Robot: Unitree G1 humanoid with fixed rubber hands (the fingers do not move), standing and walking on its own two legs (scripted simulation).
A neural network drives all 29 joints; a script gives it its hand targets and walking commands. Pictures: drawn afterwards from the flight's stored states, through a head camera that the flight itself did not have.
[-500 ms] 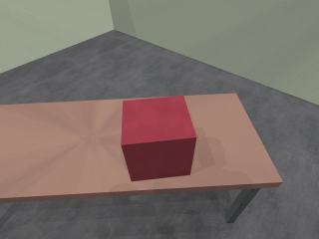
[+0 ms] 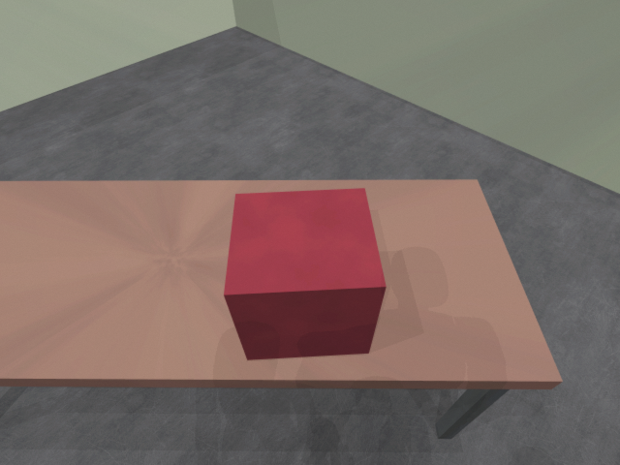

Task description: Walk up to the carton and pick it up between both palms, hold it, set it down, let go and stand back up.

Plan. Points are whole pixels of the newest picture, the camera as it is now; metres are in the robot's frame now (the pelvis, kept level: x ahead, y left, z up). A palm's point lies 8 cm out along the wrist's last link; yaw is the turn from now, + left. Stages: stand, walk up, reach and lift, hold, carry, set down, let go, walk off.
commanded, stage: walk up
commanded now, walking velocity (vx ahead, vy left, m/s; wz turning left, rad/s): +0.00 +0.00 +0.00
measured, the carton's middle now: (304, 276) +0.45 +0.04 -0.08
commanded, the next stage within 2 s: none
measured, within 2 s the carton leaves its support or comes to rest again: neither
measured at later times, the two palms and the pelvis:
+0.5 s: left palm out of the picture -0.06 +0.31 -0.18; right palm out of the picture +0.04 -0.15 -0.15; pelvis +0.00 +0.08 -0.02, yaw -1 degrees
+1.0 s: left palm out of the picture +0.05 +0.31 -0.14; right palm out of the picture +0.02 -0.10 -0.15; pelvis +0.04 +0.10 +0.01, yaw +0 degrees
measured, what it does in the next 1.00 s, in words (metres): steps to the left: left foot, then right foot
